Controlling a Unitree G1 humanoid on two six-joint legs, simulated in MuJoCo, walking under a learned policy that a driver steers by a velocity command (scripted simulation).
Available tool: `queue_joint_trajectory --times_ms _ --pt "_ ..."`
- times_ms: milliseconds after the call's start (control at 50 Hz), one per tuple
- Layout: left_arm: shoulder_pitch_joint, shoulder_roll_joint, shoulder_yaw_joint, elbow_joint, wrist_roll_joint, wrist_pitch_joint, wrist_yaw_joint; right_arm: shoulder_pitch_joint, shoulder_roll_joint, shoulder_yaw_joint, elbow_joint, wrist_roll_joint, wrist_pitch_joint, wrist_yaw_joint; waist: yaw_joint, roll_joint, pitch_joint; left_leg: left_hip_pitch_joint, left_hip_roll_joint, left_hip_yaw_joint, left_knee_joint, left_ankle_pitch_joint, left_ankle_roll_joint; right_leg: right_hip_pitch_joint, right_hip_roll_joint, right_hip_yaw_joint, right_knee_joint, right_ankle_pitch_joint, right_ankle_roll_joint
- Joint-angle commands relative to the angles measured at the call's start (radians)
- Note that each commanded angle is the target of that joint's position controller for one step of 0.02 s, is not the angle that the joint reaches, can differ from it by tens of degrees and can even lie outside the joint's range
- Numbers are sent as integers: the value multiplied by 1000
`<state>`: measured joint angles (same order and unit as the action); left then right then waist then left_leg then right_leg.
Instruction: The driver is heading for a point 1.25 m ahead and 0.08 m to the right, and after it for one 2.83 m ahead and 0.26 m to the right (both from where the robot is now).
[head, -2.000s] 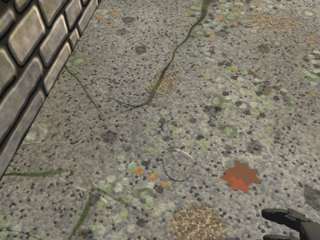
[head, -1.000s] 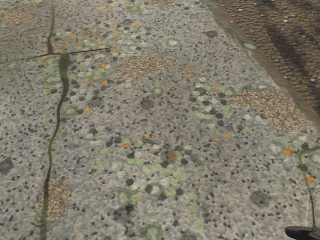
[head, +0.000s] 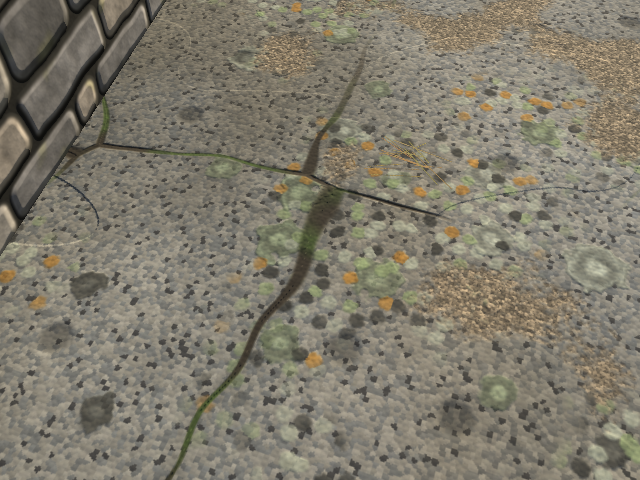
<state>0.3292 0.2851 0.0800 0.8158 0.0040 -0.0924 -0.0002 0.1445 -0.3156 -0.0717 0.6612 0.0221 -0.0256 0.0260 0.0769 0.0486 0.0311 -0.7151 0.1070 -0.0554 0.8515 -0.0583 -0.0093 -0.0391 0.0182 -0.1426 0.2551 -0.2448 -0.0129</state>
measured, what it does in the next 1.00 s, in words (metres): walks ahead: left foot, then right foot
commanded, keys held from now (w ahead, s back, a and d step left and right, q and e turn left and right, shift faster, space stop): w+q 0.08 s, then w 0.24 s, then w+e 0.68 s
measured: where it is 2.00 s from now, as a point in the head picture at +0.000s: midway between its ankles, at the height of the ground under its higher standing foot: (365, 331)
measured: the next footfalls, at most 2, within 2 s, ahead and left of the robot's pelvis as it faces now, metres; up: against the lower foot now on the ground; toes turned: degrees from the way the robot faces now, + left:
left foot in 0.16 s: +0.26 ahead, +0.15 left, +0.00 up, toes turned +8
right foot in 0.72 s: +0.59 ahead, -0.06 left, +0.00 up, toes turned -2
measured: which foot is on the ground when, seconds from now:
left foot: up 0.00-0.14, down 0.16-0.72, up 0.74-1.00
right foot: down 0.00-0.18, up 0.20-0.70, down 0.72-1.00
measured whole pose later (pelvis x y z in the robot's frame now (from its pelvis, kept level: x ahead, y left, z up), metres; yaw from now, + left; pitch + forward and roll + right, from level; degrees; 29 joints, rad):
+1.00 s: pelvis +0.57 +0.02 +0.00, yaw -10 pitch +3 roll +0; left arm 0.32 0.28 0.06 0.71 -0.01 -0.05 0.00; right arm 0.11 -0.30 -0.04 0.67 -0.02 -0.09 0.00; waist 0.05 0.03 0.03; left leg -0.67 0.09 -0.09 0.83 -0.15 -0.06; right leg -0.20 0.11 0.10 0.36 -0.19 -0.09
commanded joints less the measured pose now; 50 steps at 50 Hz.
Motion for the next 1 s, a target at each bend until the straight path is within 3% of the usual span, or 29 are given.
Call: queue_joint_trajectory --times_ms 20,60,100,120,140,160,180,200,220,240,260,280,300,340,400,500,600,660,680,700,720,740,760,780,800,820,860,900,1000 --pt "-56 170 36 -65 -11 -9 6 -97 -12 8 -93 1 -17 20 -4 -99 19 43 -9 43 -126 85 17 -11 -263 69 -90 319 -143" --pt "-33 189 42 -50 -22 2 6 -139 -20 6 -120 4 -15 29 2 -106 35 39 -21 63 -177 33 39 51 -287 48 -66 356 -128" --pt "-21 209 48 -40 -32 14 7 -141 -36 -2 -138 0 -13 35 -17 -120 23 97 -59 100 -215 -73 75 95 -302 21 8 554 -112" --pt "-16 224 51 -36 -36 20 9 -106 -53 -12 -138 -5 -11 34 -46 -137 -10 177 -97 127 -226 -129 97 105 -303 6 84 731 -104" --pt "-21 231 49 -32 -38 27 12 2 -85 -32 -115 -6 -9 30 -117 -135 -72 335 -140 149 -274 -120 126 88 -286 -22 228 860 -87" --pt "-9 204 36 -30 -33 28 15 167 -136 -62 -67 -3 -6 17 -198 -110 -158 603 -167 139 -317 -44 160 -30 -250 -54 430 830 -57" --pt "18 127 5 -62 2 17 13 305 -234 -87 -41 -8 1 -6 -226 54 -275 954 53 -190 -305 -18 247 -357 -182 -72 778 383 -6" --pt "78 64 -24 -85 1 -10 0 274 -276 -81 -55 0 -8 -3 -146 217 -428 1128 267 -713 -471 -133 414 -631 -10 88 1075 -336 32" --pt "-15 163 1 -87 -37 -30 -12 277 -189 -55 -57 -8 -17 5 -206 79 -404 1098 253 -656 -514 -175 371 -722 -60 222 1131 -304 20" --pt "-92 161 -2 -113 -57 -37 -16 242 -158 -44 -47 -13 -24 6 -198 66 -259 969 214 -494 -515 -123 333 -762 -94 200 1107 -247 5" --pt "-113 144 -6 -113 -39 -38 -8 176 -133 -35 -43 -12 -30 7 -152 -10 -169 815 169 -381 -526 -44 298 -734 -138 193 1018 -168 2" --pt "-111 151 0 -105 -18 -30 -2 123 -95 -23 -47 -18 -35 6 -116 5 -127 699 137 -306 -547 46 282 -673 -165 196 950 -124 5" --pt "-79 147 1 -95 -16 -17 -4 91 -80 -16 -53 -26 -39 5 -83 23 -108 617 116 -268 -580 81 279 -610 -177 201 925 -91 9" --pt "-38 114 -4 -76 -15 7 -5 76 -83 -17 -42 -25 -53 3 -55 20 -101 550 113 -211 -637 118 293 -572 -180 192 877 -47 27" --pt "-99 88 -13 -87 -13 26 0 96 -97 -22 -6 -30 -69 -7 -66 1 -44 535 108 -106 -693 145 280 -639 -187 200 758 106 53" --pt "-225 58 -25 -113 -25 16 -22 132 -111 -23 39 -33 -72 -18 -126 -1 13 575 82 50 -728 96 211 -623 -138 182 481 369 33" --pt "-319 55 -29 -172 -26 13 -53 186 -128 -33 90 -18 -53 -25 -163 -7 52 762 147 97 -679 153 186 -688 -104 162 352 300 -14" --pt "-279 81 -16 -192 -19 16 -67 160 -157 -43 91 -11 -31 -39 -120 31 2 835 158 137 -535 521 147 -601 -45 93 336 138 -63" --pt "-207 109 -1 -183 -17 20 -65 149 -170 -47 86 -10 -22 -47 -78 48 -54 837 146 159 -420 699 128 -495 -4 59 339 95 -84" --pt "-66 153 26 -151 -17 22 -59 137 -165 -42 80 -10 -13 -55 1 29 -133 778 108 201 -223 761 95 -293 42 42 295 133 -116" --pt "93 235 56 -126 -20 29 -43 158 -132 -26 61 -26 -18 -64 63 -66 -244 555 67 212 75 511 54 17 -69 236 294 191 -179" --pt "102 326 71 -127 -30 24 -40 278 8 20 17 -53 -48 -43 -43 -329 -351 95 -158 137 438 -419 -18 382 -318 802 210 36 -385" --pt "144 234 46 -140 -31 21 -39 188 -74 10 24 -24 -85 -24 41 -223 -443 -33 -158 -57 543 -516 -4 467 -342 965 87 -79 -391" --pt "106 195 35 -139 -22 20 -34 93 -115 0 -8 13 -106 -12 53 -180 -297 -111 -106 -60 535 -435 16 377 -315 815 68 -36 -339" --pt "46 181 31 -151 -22 20 -30 52 -103 7 -21 5 -118 -15 21 -85 -209 -94 -62 -48 455 -356 26 235 -275 705 67 44 -307" --pt "-16 155 22 -166 -19 23 -27 30 -105 2 -22 -20 -120 -22 -17 -45 -137 -42 -34 -38 365 -314 19 90 -243 622 53 156 -290" --pt "-73 132 12 -194 -4 25 -21 63 -107 -7 -25 -32 -98 -24 -76 -86 -105 67 -12 -39 289 -281 0 -65 -204 554 8 278 -294" --pt "-80 144 16 -193 -10 23 -12 82 -82 -2 -19 -37 -78 -28 -95 -91 -83 94 -11 -16 203 -262 -31 -155 -185 493 -15 344 -298" --pt "-36 176 27 -171 -24 34 12 -85 -29 20 -53 -37 -74 -26 -38 -120 -42 176 -69 11 -161 62 -70 -257 -96 386 -8 268 -227"
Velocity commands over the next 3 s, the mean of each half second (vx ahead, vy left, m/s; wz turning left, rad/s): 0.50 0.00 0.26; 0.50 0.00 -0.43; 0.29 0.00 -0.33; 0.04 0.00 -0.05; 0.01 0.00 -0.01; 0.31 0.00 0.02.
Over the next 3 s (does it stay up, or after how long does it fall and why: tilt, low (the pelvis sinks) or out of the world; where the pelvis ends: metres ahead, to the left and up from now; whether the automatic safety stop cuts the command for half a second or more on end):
stays up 0.93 -0.07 0.00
